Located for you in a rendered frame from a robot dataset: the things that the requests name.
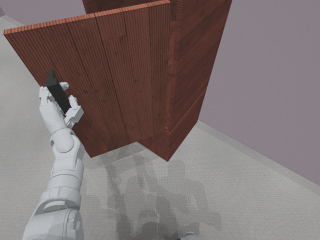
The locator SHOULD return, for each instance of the handle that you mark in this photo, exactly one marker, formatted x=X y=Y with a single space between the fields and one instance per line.
x=57 y=91

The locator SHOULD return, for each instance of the robot left forearm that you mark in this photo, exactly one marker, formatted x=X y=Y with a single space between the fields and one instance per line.
x=65 y=180

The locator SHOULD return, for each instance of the left robot hand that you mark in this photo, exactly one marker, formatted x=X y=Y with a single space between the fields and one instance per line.
x=51 y=113

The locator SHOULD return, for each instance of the robot right shin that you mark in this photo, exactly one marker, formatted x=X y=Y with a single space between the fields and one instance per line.
x=189 y=233

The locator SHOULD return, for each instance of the robot left upper arm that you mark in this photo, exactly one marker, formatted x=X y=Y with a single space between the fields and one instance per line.
x=65 y=224

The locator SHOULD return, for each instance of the cupboard door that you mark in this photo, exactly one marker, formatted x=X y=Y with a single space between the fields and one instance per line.
x=116 y=65

